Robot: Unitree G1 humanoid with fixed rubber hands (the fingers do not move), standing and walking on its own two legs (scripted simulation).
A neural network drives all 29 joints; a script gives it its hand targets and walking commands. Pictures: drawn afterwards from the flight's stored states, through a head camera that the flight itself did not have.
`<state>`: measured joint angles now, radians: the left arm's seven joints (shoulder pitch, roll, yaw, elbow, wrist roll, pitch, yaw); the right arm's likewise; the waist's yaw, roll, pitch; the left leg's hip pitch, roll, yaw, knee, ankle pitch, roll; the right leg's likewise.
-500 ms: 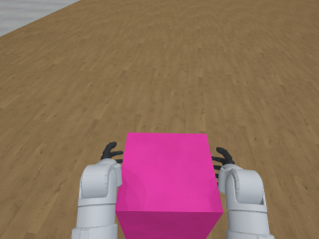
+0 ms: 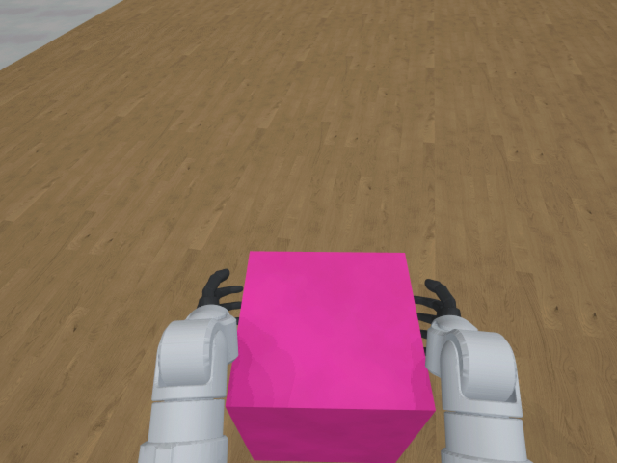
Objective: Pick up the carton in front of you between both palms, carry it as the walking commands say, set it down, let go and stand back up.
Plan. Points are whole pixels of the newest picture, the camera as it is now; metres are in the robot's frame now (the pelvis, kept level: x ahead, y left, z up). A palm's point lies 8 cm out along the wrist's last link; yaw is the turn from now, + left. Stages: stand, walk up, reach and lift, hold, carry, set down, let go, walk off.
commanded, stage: carry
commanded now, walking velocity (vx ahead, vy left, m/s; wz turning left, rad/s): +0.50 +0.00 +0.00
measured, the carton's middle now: (325, 361) +0.29 +0.01 -0.05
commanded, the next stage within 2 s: none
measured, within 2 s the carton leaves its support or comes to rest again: neither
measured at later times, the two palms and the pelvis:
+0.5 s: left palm (236, 177) +0.56 +0.16 +0.08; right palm (406, 179) +0.55 -0.13 +0.08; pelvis +0.26 +0.02 +0.00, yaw -3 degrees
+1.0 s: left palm (256, 154) +0.62 +0.13 +0.08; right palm (417, 159) +0.60 -0.15 +0.08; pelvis +0.32 +0.00 -0.01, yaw -2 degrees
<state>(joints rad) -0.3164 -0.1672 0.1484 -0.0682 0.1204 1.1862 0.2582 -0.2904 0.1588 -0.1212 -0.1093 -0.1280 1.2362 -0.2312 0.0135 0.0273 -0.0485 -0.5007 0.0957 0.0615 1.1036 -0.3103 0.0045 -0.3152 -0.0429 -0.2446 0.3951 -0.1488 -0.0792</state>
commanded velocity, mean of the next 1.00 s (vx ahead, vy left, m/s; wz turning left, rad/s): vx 0.01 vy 0.00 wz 0.00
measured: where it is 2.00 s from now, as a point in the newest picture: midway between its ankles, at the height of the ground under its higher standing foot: outside the picture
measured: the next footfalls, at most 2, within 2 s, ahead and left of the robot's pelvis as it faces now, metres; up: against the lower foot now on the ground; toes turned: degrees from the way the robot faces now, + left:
left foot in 0.26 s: +0.35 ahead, +0.10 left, +0.00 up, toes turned -14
right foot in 0.48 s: +0.27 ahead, -0.11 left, +0.00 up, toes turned -7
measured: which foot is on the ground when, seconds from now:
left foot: up 0.00-0.24, down 0.26-1.00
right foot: down 0.00-0.30, up 0.32-0.46, down 0.48-1.00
